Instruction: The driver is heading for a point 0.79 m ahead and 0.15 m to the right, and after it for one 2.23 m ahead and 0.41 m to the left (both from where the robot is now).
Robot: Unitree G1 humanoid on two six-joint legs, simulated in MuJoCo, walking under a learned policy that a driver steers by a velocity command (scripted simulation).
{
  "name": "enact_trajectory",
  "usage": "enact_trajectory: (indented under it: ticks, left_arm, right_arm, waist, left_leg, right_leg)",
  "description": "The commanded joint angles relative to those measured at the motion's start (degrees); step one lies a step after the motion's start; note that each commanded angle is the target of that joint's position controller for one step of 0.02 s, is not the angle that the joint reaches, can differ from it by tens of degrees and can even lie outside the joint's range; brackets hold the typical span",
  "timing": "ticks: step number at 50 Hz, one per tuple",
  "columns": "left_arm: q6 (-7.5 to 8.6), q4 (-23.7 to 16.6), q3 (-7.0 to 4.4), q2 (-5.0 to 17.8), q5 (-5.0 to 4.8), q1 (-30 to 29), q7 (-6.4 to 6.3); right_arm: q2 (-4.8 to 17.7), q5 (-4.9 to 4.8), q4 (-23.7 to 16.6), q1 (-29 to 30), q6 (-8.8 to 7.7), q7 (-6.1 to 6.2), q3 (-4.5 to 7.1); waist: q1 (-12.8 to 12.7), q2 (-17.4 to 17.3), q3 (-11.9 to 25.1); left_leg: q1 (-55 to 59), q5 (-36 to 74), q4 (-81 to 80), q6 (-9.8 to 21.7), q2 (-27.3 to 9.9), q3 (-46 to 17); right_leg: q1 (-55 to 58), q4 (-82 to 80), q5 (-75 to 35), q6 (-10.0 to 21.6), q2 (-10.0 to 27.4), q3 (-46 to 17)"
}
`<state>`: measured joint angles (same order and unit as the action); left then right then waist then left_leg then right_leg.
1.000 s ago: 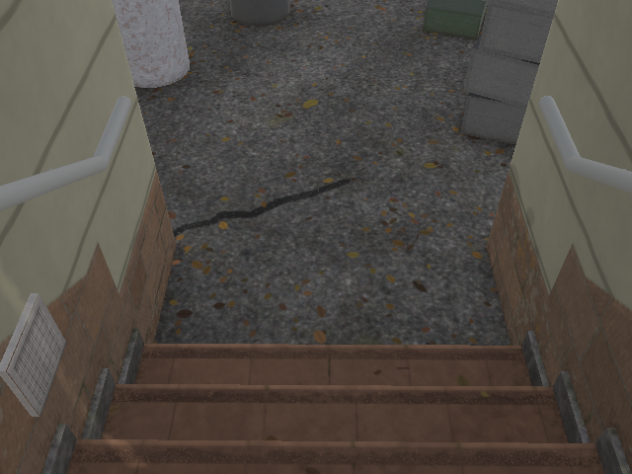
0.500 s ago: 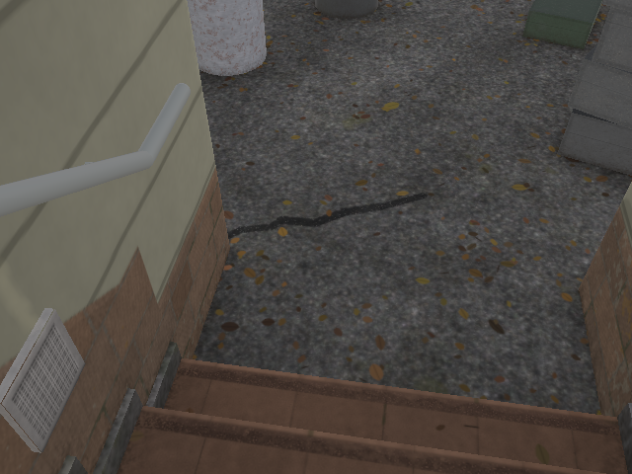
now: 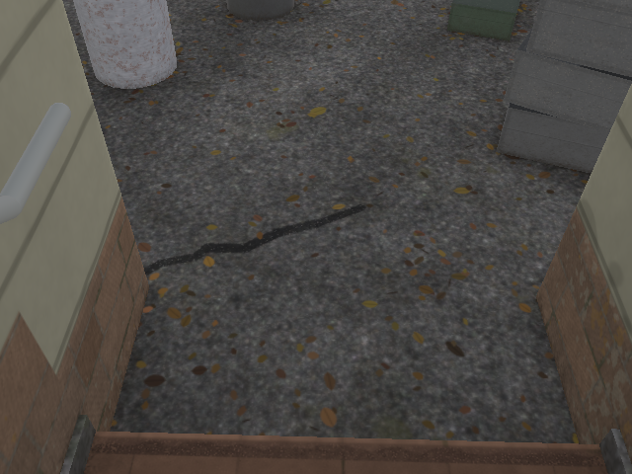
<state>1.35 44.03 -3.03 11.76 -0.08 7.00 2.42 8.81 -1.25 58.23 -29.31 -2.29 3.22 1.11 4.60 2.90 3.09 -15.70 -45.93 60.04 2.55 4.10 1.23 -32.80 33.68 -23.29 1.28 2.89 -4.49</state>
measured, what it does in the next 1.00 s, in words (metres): goes down: right foot 0.18 m lower, then left foot 0.18 m lower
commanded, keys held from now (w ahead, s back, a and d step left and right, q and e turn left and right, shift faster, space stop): w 0.34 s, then no key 0.66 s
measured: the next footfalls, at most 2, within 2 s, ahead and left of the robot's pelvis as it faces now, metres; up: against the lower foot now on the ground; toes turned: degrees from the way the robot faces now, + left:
right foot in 0.08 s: +0.17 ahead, -0.12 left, -0.18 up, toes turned -1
left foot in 0.60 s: +0.46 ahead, +0.08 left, -0.35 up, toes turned -2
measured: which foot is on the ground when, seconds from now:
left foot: down 0.00-0.08, up 0.10-0.58, down 0.60-1.00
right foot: up 0.00-0.06, down 0.08-0.60, up 0.62-0.96, down 0.98-1.00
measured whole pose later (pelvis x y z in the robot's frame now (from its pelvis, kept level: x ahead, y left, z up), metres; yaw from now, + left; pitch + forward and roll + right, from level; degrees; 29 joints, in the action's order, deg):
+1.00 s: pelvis +0.38 +0.00 -0.28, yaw -1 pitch -1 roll +1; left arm -4.9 48.3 -0.6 8.2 0.4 13.6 -2.3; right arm 6.6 0.4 54.1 -20.9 1.5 1.2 -2.0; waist 0.0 3.7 1.5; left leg -18.6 -15.3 34.4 3.5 4.4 1.4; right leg -20.2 40.7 16.0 -2.7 2.8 -5.9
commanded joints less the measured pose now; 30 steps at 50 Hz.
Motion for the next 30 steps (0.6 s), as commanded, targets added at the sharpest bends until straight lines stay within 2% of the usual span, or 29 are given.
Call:
enact_trajectory:
  ticks: [1, 2, 3, 4, 5, 6, 7, 8, 9, 10, 11, 12, 13, 14, 15, 16, 17, 18, 19, 20, 21, 22, 23, 24, 26, 27, 28, 29, 30]
  left_arm:
    - [0.34, -2.7, -0.71, 2.9, -0.97, 0.0, 0.66]
    - [0.91, -0.8, -1.28, 3.5, -1.36, 3.6, 0.61]
    - [1.55, 3.9, -2.12, 4.4, -0.8, 15.7, 0.56]
    - [1.75, 8.0, -2.88, 6.7, 0.99, 27.0, 0.45]
    - [2.01, 10.1, -1.06, 6.0, 1.12, 31.5, 1.13]
    - [1.02, 10.2, -1.3, 7.5, -0.68, 32.4, 0.97]
    - [0.53, 11.1, -2.27, 10.4, -2.01, 33.0, 0.94]
    - [-0.01, 11.5, -1.82, 9.3, -1.77, 28.5, 0.36]
    - [0.42, 10.0, -0.19, 4.3, -0.75, 21.0, 0.36]
    - [1.81, 8.6, 1.39, 0.7, 0.62, 14.4, -0.04]
    - [2.93, 7.4, 2.04, -0.4, 1.28, 11.0, -0.27]
    - [3.87, 6.9, 1.96, 1.4, 1.4, 10.3, -1.53]
    - [4.02, 9.0, 1.33, 3.3, 1.2, 13.4, -2.77]
    - [3.56, 10.9, 1.11, 4.3, 1.5, 15.9, -3.61]
    - [3.49, 11.4, 0.54, 6.2, 2.48, 17.3, -3.87]
    - [3.45, 11.2, 0.66, 5.5, 1.37, 18.0, -3.91]
    - [3.86, 12.9, 0.65, 3.8, -0.49, 23.2, -4.46]
    - [3.77, 13.8, 1.01, 2.9, -1.18, 25.6, -5.0]
    - [3.07, 12.9, 1.89, 1.0, -1.61, 24.3, -6.41]
    - [3.08, 12.8, 2.25, 0.8, -1.47, 24.2, -6.88]
    - [2.65, 13.3, 2.08, 1.9, -1.76, 23.7, -7.02]
    - [2.27, 13.2, 1.51, 3.5, -1.38, 22.8, -6.89]
    - [1.66, 13.0, 1.46, 3.2, -1.22, 22.7, -6.52]
    - [0.97, 12.7, 1.4, 2.9, -1.86, 22.9, -6.61]
    - [-0.69, 11.9, 1.36, 1.7, -1.74, 24.4, -6.92]
    - [-1.23, 11.6, 1.25, 1.7, -1.17, 24.2, -7.34]
    - [-1.45, 11.2, 1.15, 2.1, -0.72, 23.3, -7.37]
    - [-1.49, 12.3, 1.32, 1.3, -0.63, 22.6, -6.39]
    - [-0.87, 13.9, 1.34, 0.5, -0.5, 23.7, -5.33]
  right_arm:
    - [6.7, -0.43, -2.4, -0.6, 1.6, 1.28, 1.79]
    - [6.9, -0.5, -1.2, -0.5, 1.7, 1.31, 1.97]
    - [6.9, -0.55, -0.5, 1.5, 1.51, 0.92, 1.87]
    - [6.2, -0.68, 0.8, 0.3, 0.23, -0.3, 2.21]
    - [0.9, -0.63, 0.7, -5.7, -1.16, -1.56, 1.3]
    - [4.6, -2.23, -1.9, -7.5, -2.29, -2.28, 1.18]
    - [6.1, -2.89, -5.3, -2.1, -2.6, -2.19, 1.29]
    - [7.1, -3.7, -7.9, 5.9, -1.67, -1.19, 1.37]
    - [7.6, -3.25, -9.1, 10.6, -0.18, -0.45, 1.9]
    - [7.8, -2.8, -8.2, 9.9, 0.43, -0.22, 2.62]
    - [8.1, -1.39, -7.3, 8.2, 0.26, -0.42, 2.93]
    - [7.5, 0.24, -7.8, 9.1, -0.12, -0.73, 3.27]
    - [5.0, 2.1, -9.1, 11.8, -0.45, -0.72, 2.91]
    - [2.8, 2.83, -9.5, 11.3, -0.26, -1.21, 2.23]
    - [3.2, 1.78, -7.9, 7.4, -0.07, -1.96, 2.29]
    - [4.7, 1.04, -9.2, 8.8, 0.28, -2.19, 2.62]
    - [7.6, 0.7, -11.6, 15.5, 0.1, -2.38, 3.39]
    - [7.6, 1.04, -13.2, 20.2, -0.34, -2.73, 3.12]
    - [6.3, 2.76, -14.2, 22.9, -0.82, -3.3, 2.59]
    - [5.1, 3.58, -14.9, 26.0, -1.4, -4.29, 2.31]
    - [3.6, 3.26, -15.5, 26.2, -1.36, -4.9, 2.0]
    - [3.1, 2.88, -16.1, 25.9, -1.09, -5.26, 1.81]
    - [3.1, 2.28, -16.7, 25.5, -0.39, -5.37, 1.66]
    - [3.3, 1.86, -17.2, 25.1, 0.2, -5.44, 1.46]
    - [4.3, 0.27, -18.5, 25.9, 0.51, -6.32, 1.28]
    - [4.9, 0.02, -18.4, 24.7, 0.31, -6.63, 1.56]
    - [5.2, -0.01, -16.5, 19.2, -0.21, -6.76, 1.96]
    - [5.9, 0.76, -11.4, 7.4, -0.23, -6.21, 2.89]
    - [8.7, 1.44, -6.8, -4.1, 0.28, -5.98, 4.07]
  waist:
    - [-0.6, -6.6, -9.1]
    - [-2.8, -5.3, -7.4]
    - [-8.4, -4.7, -4.2]
    - [-12.7, 2.4, 0.8]
    - [-10.2, 15.6, 5.3]
    - [-9.8, 19.7, 12.1]
    - [-10.6, 15.9, 12.2]
    - [-8.6, 5.4, 5.4]
    - [-5.4, -1.5, -1.8]
    - [-1.4, -4.8, -6.0]
    - [0.3, -4.3, -6.7]
    - [0.8, -3.3, -8.4]
    - [-0.5, 1.4, -7.5]
    - [-0.2, 4.5, -4.1]
    - [0.9, 3.9, -0.9]
    - [0.4, 2.6, -1.3]
    - [-2.9, 0.5, -3.4]
    - [-4.8, 0.7, -4.3]
    - [-5.1, -1.6, -5.9]
    - [-6.4, -1.3, -6.0]
    - [-6.8, -0.7, -5.9]
    - [-7.3, 0.4, -5.7]
    - [-7.5, 0.6, -6.4]
    - [-8.2, 1.5, -7.0]
    - [-10.2, 0.3, -7.9]
    - [-10.2, 0.5, -8.1]
    - [-7.5, 0.0, -7.2]
    - [-3.0, -2.1, -3.4]
    - [0.7, -6.6, 0.2]
  left_leg:
    - [1.3, 35.5, -2.7, 8.2, -11.3, -16.2]
    - [2.6, 40.4, 5.2, 7.8, -10.9, -15.8]
    - [-2.6, 43.0, 17.3, 6.9, -9.9, -14.7]
    - [-14.7, 30.8, 41.7, 4.2, -1.3, -9.2]
    - [-39.2, -7.8, 63.0, 2.0, 5.0, -11.3]
    - [-46.2, -5.6, 67.5, 0.5, 2.8, -14.4]
    - [-52.6, 1.6, 63.9, 0.3, 1.1, -12.9]
    - [-56.5, 11.6, 53.6, 0.7, -3.8, -8.9]
    - [-53.6, 18.0, 51.2, 1.0, -6.0, -7.4]
    - [-49.2, 30.5, 37.3, 1.6, -9.0, -11.4]
    - [-43.8, 34.8, 31.0, 1.6, -10.2, -11.1]
    - [-36.5, 42.4, 15.9, -0.2, -10.1, -10.1]
    - [-32.5, 45.6, 9.0, -1.3, -10.1, -8.0]
    - [-28.5, 47.3, 8.0, -2.1, -10.2, -7.2]
    - [-26.5, 51.4, 11.2, -1.9, -9.6, -6.8]
    - [-28.1, 50.9, 9.5, -1.6, -9.4, -6.6]
    - [-39.2, 58.5, 0.6, -0.5, -11.4, -11.4]
    - [-43.0, 61.5, -6.1, 0.5, -11.1, -11.9]
    - [-34.9, 74.0, -19.8, 0.0, -9.0, -8.7]
    - [-24.0, 82.4, -23.7, 0.1, -6.4, -5.6]
    - [-15.5, 84.8, -26.3, 0.0, -4.5, -3.3]
    - [-9.9, 85.5, -26.3, -0.9, -3.6, -2.8]
    - [-9.8, 81.8, -27.4, -1.3, -3.7, -3.3]
    - [-11.7, 76.8, -30.0, -1.6, -4.4, -4.3]
    - [-17.3, 73.3, -39.5, -2.0, -7.4, -6.6]
    - [-16.9, 72.3, -43.8, -2.0, -9.0, -7.5]
    - [-10.2, 72.8, -48.8, -1.4, -9.5, -6.3]
    - [3.9, 77.7, -50.2, -0.8, -8.7, -1.9]
    - [20.1, 92.8, -44.9, 0.8, -12.1, -3.5]
  right_leg:
    - [-0.4, -12.5, 9.4, 1.1, 2.9, -0.6]
    - [6.0, -15.6, 9.0, 1.6, 2.4, 2.2]
    - [20.7, -20.4, 4.2, 4.2, 3.7, 3.4]
    - [37.6, -14.3, -7.4, 7.4, 5.7, 2.0]
    - [56.7, 9.9, -26.5, 10.7, 11.8, -3.7]
    - [59.3, 9.3, -19.8, 14.1, 16.3, -12.5]
    - [56.7, -0.9, 11.9, 19.3, 21.0, -22.7]
    - [47.1, -10.4, 41.9, 19.7, 21.1, -28.9]
    - [33.0, -14.5, 50.1, 19.1, 20.0, -31.7]
    - [21.3, -10.4, 47.0, 15.1, 16.7, -28.5]
    - [13.6, -8.8, 37.2, 12.3, 13.8, -23.4]
    - [5.3, -10.1, 29.1, 10.9, 9.3, -14.2]
    - [4.0, -10.8, 21.6, 11.6, 7.4, -12.2]
    - [4.6, -9.3, 14.1, 12.8, 7.2, -11.6]
    - [6.7, -6.3, 12.8, 13.3, 7.8, -12.0]
    - [8.8, -6.3, 12.9, 13.3, 7.8, -11.9]
    - [19.3, -3.2, 22.2, 11.9, 7.7, -13.5]
    - [23.3, -0.3, 24.0, 10.9, 8.4, -14.6]
    - [17.3, 2.8, 28.0, 8.8, 3.3, -7.3]
    - [9.2, 3.1, 30.4, 7.6, 1.3, -4.8]
    - [3.8, 3.6, 32.8, 7.0, 0.1, -2.6]
    - [0.2, 5.4, 34.3, 7.4, -0.1, -1.9]
    - [1.1, 8.2, 34.9, 8.1, -0.2, -2.3]
    - [4.7, 11.5, 33.9, 8.5, 0.0, -3.6]
    - [15.9, 18.8, 32.2, 8.7, 1.0, -7.3]
    - [18.9, 22.0, 29.7, 9.0, 1.7, -9.3]
    - [17.9, 27.8, 28.4, 8.7, 1.3, -9.3]
    - [13.4, 37.6, 26.8, 7.5, -0.9, -6.9]
    - [2.6, 53.5, 41.9, 4.6, -6.0, -3.6]
Velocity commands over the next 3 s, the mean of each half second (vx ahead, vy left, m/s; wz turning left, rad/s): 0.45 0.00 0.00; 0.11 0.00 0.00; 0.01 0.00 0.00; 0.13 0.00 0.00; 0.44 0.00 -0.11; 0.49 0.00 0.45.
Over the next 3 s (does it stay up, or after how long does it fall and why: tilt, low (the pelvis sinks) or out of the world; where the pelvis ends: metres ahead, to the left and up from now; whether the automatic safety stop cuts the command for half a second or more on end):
stays up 1.03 0.01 -0.64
